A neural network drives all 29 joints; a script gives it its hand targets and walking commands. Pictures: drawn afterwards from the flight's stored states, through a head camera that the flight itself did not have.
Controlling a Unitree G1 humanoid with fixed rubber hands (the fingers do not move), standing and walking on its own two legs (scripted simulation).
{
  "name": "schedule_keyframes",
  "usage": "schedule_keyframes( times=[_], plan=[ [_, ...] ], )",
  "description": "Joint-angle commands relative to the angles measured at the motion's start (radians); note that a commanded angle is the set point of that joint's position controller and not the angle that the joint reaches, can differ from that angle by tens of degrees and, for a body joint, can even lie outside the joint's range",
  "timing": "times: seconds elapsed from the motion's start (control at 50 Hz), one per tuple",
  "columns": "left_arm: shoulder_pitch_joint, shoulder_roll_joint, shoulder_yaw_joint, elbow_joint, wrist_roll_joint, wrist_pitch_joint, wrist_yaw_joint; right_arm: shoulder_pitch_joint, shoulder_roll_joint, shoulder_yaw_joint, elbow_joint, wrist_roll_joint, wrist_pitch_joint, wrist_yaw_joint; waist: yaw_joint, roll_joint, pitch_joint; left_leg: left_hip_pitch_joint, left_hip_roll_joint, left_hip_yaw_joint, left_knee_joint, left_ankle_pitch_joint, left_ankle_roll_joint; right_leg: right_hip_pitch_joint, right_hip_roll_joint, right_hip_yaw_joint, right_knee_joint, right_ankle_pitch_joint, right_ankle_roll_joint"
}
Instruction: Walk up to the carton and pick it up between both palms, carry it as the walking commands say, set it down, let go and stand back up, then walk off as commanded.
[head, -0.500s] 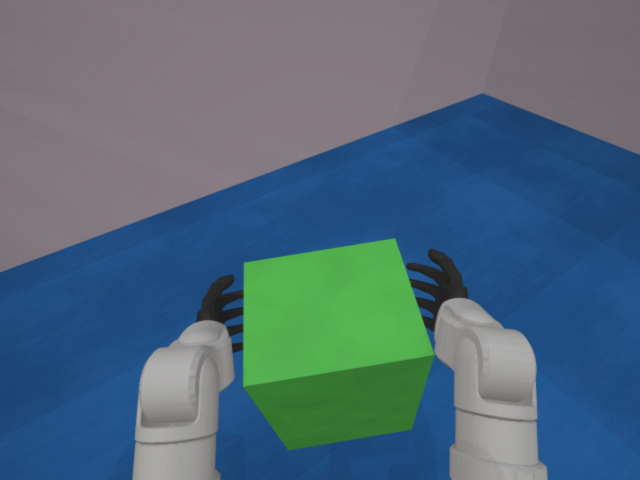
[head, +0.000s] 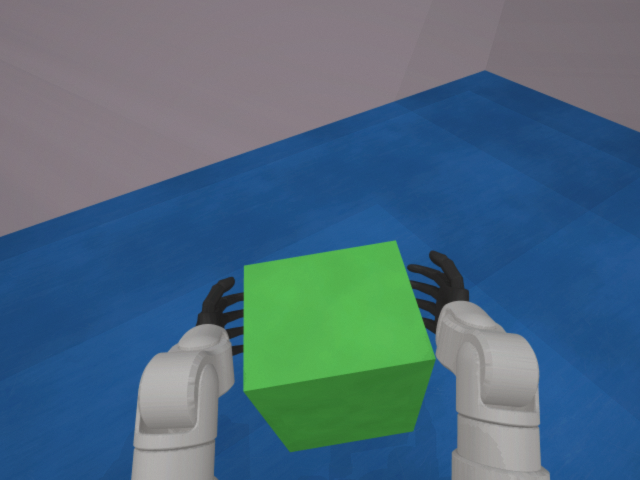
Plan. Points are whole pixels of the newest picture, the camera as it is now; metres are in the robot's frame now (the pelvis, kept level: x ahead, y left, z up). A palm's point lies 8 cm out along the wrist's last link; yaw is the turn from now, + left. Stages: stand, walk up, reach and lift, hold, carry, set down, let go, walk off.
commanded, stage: carry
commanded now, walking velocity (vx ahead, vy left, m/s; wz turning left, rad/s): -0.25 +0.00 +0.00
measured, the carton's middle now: (337, 357) +0.29 -0.01 +0.01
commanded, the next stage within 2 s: none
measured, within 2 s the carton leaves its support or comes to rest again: neither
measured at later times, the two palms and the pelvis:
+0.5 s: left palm out of the picture +0.09 +0.12 +0.08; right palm out of the picture +0.11 -0.14 +0.11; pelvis -0.18 -0.02 -0.01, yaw -1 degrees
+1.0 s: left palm out of the picture -0.10 +0.12 +0.09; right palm out of the picture -0.07 -0.15 +0.11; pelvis -0.36 -0.03 +0.00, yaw -1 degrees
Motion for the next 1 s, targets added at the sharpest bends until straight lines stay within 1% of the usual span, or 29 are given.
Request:
schedule_keyframes(
  times=[0.0,0.04,0.06,0.12,0.14,0.16,0.18,0.2,0.26,0.3,0.36,0.4,0.46,0.48,0.5,0.54,0.56,0.6,0.66,0.7,0.72,0.74,0.76,0.8,0.86,0.88,0.92,0.96,0.98],
  plan=[
    [-0.481,-0.934,-0.519,-0.273,-0.280,-0.076,-0.160,-0.272,1.028,0.673,-0.083,0.288,0.003,0.107,-0.018,-0.217,-0.298,0.048,-0.013,0.020,0.276,-0.028,0.006,0.027,-0.282,0.191,-0.301,0.280,-0.126],
    [-0.489,-0.926,-0.530,-0.290,-0.276,-0.072,-0.153,-0.329,1.000,0.679,-0.158,0.316,-0.001,0.109,-0.017,-0.156,-0.333,0.102,-0.023,0.043,0.103,-0.047,-0.002,0.048,-0.272,0.193,-0.269,0.296,-0.129],
    [-0.437,-0.913,-0.508,-0.271,-0.264,-0.073,-0.147,-0.329,1.001,0.692,-0.160,0.328,0.005,0.108,-0.009,-0.246,-0.358,0.125,-0.022,0.049,0.021,-0.058,-0.004,0.095,-0.261,0.188,-0.262,0.278,-0.123],
    [-0.399,-0.879,-0.487,-0.255,-0.227,-0.058,-0.127,-0.309,0.969,0.688,-0.123,0.335,0.029,0.115,-0.016,-0.227,-0.316,0.258,-0.033,0.073,-0.312,-0.022,0.001,0.048,-0.232,0.198,-0.238,0.146,-0.117],
    [-0.395,-0.906,-0.488,-0.253,-0.222,-0.064,-0.127,-0.335,1.005,0.695,-0.139,0.345,0.022,0.122,-0.012,-0.145,-0.349,0.330,-0.012,0.029,-0.399,-0.012,0.013,0.014,-0.192,0.220,-0.222,0.035,-0.081],
    [-0.500,-0.912,-0.517,-0.282,-0.241,-0.062,-0.127,-0.334,1.002,0.671,-0.119,0.329,0.021,0.127,-0.019,-0.038,-0.327,0.339,0.154,-0.189,-0.500,0.031,0.063,-0.074,-0.124,0.147,-0.079,-0.059,-0.031],
    [-0.517,-0.899,-0.525,-0.326,-0.237,-0.062,-0.125,-0.310,0.970,0.638,-0.098,0.319,0.019,0.140,-0.037,0.328,-0.244,0.272,0.365,-0.465,-0.616,0.095,0.158,-0.272,0.033,0.008,0.160,-0.228,0.023],
    [-0.552,-0.909,-0.532,-0.306,-0.228,-0.053,-0.126,-0.286,1.010,0.621,-0.038,0.302,0.030,0.145,-0.036,0.281,-0.205,0.120,0.395,-0.424,-0.621,0.143,0.224,-0.165,0.040,0.020,0.414,-0.272,0.032],
    [-0.533,-0.930,-0.552,-0.284,-0.278,-0.051,-0.137,-0.288,0.991,0.614,-0.078,0.300,0.032,0.136,-0.018,0.075,-0.244,0.122,0.261,-0.178,-0.494,0.244,0.184,-0.113,0.010,0.012,0.499,-0.137,-0.004],
    [-0.511,-0.931,-0.566,-0.265,-0.297,-0.049,-0.135,-0.297,0.941,0.587,-0.118,0.279,0.015,0.120,-0.014,0.223,-0.314,0.272,0.233,-0.178,-0.455,0.464,0.163,-0.122,0.016,-0.014,0.365,-0.177,0.013],
    [-0.585,-0.936,-0.610,-0.368,-0.344,-0.058,-0.134,-0.193,0.967,0.548,-0.036,0.231,0.018,0.107,-0.027,0.265,-0.414,0.445,0.249,-0.227,-0.392,0.679,0.169,-0.092,0.040,-0.042,0.113,-0.211,0.016],
    [-0.520,-0.925,-0.621,-0.305,-0.345,-0.043,-0.134,-0.139,0.889,0.526,-0.044,0.193,0.012,0.089,-0.011,0.251,-0.390,0.405,0.234,-0.181,-0.372,0.568,0.132,-0.011,0.009,-0.031,-0.116,-0.073,0.010],
    [-0.498,-0.922,-0.578,-0.309,-0.330,-0.061,-0.145,-0.209,0.957,0.607,-0.085,0.243,0.007,0.094,-0.012,-0.014,-0.388,0.155,0.115,-0.084,-0.267,0.189,0.029,0.218,-0.106,0.143,-0.216,0.080,-0.022],
    [-0.492,-0.911,-0.565,-0.305,-0.320,-0.073,-0.145,-0.256,0.946,0.627,-0.138,0.259,-0.008,0.093,-0.008,-0.201,-0.390,0.011,0.016,0.029,-0.083,-0.025,-0.014,0.247,-0.335,0.386,-0.271,0.324,-0.090],
    [-0.556,-0.960,-0.595,-0.377,-0.334,-0.085,-0.153,-0.276,0.983,0.639,-0.148,0.260,-0.009,0.108,0.007,-0.300,-0.325,0.034,-0.046,0.087,0.194,-0.168,-0.021,-0.011,-0.431,0.418,-0.344,0.229,-0.185],
    [-0.505,-0.970,-0.554,-0.345,-0.300,-0.083,-0.164,-0.325,1.022,0.682,-0.173,0.290,-0.010,0.115,-0.007,-0.254,-0.242,0.117,-0.022,-0.010,0.396,-0.030,0.002,-0.160,-0.343,0.257,-0.390,-0.022,-0.165],
    [-0.553,-0.994,-0.590,-0.389,-0.327,-0.090,-0.164,-0.331,1.041,0.688,-0.195,0.307,-0.021,0.117,-0.015,-0.194,-0.256,0.099,0.001,-0.014,0.374,0.008,0.006,-0.108,-0.288,0.168,-0.328,0.054,-0.143],
    [-0.466,-0.899,-0.542,-0.347,-0.279,-0.074,-0.146,-0.287,1.002,0.692,-0.148,0.333,0.005,0.119,-0.020,-0.190,-0.287,0.128,-0.005,0.031,0.214,-0.053,-0.011,-0.032,-0.252,0.165,-0.294,0.196,-0.108],
    [-0.478,-0.901,-0.527,-0.337,-0.264,-0.062,-0.134,-0.326,0.999,0.681,-0.150,0.337,0.019,0.122,-0.009,-0.282,-0.327,0.167,-0.024,0.059,-0.075,-0.080,0.002,0.062,-0.263,0.200,-0.301,0.100,-0.120],
    [-0.432,-0.906,-0.513,-0.284,-0.242,-0.046,-0.124,-0.258,0.993,0.662,-0.083,0.316,0.045,0.122,-0.019,-0.223,-0.276,0.275,-0.019,0.060,-0.325,-0.065,-0.001,-0.001,-0.227,0.221,-0.266,0.094,-0.093],
    [-0.446,-0.920,-0.512,-0.252,-0.239,-0.048,-0.129,-0.327,0.991,0.660,-0.112,0.328,0.035,0.129,-0.022,-0.087,-0.286,0.313,0.038,-0.019,-0.441,-0.009,0.009,-0.016,-0.187,0.192,-0.186,0.045,-0.063],
    [-0.407,-0.883,-0.497,-0.246,-0.224,-0.036,-0.125,-0.293,0.957,0.645,-0.105,0.321,0.042,0.129,-0.013,0.131,-0.287,0.349,0.252,-0.303,-0.539,0.104,0.076,-0.137,-0.094,0.136,-0.026,-0.062,0.004],
    [-0.508,-0.869,-0.512,-0.292,-0.230,-0.043,-0.124,-0.305,0.955,0.624,-0.079,0.325,0.029,0.139,-0.039,0.356,-0.188,0.137,0.369,-0.417,-0.607,0.073,0.186,-0.199,0.037,-0.020,0.237,-0.236,0.033],
    [-0.579,-0.915,-0.572,-0.350,-0.264,-0.055,-0.132,-0.277,0.998,0.615,-0.066,0.303,0.035,0.148,-0.035,0.162,-0.151,0.042,0.332,-0.322,-0.625,0.029,0.206,-0.137,0.062,0.032,0.538,-0.179,0.011],
    [-0.585,-0.947,-0.594,-0.335,-0.323,-0.067,-0.135,-0.289,0.963,0.593,-0.106,0.291,0.013,0.128,-0.014,0.194,-0.314,0.282,0.223,-0.114,-0.453,0.383,0.152,-0.111,-0.004,-0.028,0.393,-0.112,0.009],
    [-0.612,-0.940,-0.606,-0.356,-0.338,-0.059,-0.136,-0.254,0.965,0.584,-0.098,0.271,0.014,0.117,-0.017,0.145,-0.308,0.317,0.226,-0.132,-0.396,0.588,0.166,-0.124,0.011,-0.022,0.343,-0.178,0.003],
    [-0.492,-0.938,-0.584,-0.285,-0.318,-0.050,-0.127,-0.213,0.947,0.560,-0.098,0.260,0.011,0.105,-0.023,0.261,-0.390,0.521,0.245,-0.198,-0.355,0.958,0.162,-0.126,0.040,-0.030,0.155,-0.249,0.019],
    [-0.488,-0.939,-0.602,-0.318,-0.335,-0.067,-0.128,-0.225,0.932,0.582,-0.136,0.253,-0.009,0.094,-0.010,0.251,-0.432,0.528,0.262,-0.199,-0.356,0.733,0.156,-0.052,0.011,-0.025,-0.046,-0.163,0.019],
    [-0.526,-0.951,-0.602,-0.339,-0.359,-0.073,-0.135,-0.178,0.934,0.574,-0.116,0.228,-0.006,0.084,-0.013,0.146,-0.461,0.466,0.216,-0.143,-0.332,0.604,0.118,0.046,-0.007,-0.017,-0.204,-0.031,0.014]
  ],
)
